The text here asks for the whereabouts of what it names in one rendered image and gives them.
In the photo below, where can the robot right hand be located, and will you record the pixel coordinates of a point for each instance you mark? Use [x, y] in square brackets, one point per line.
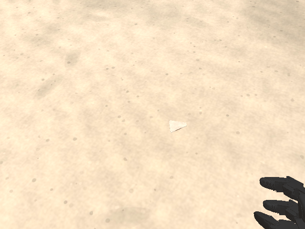
[293, 211]

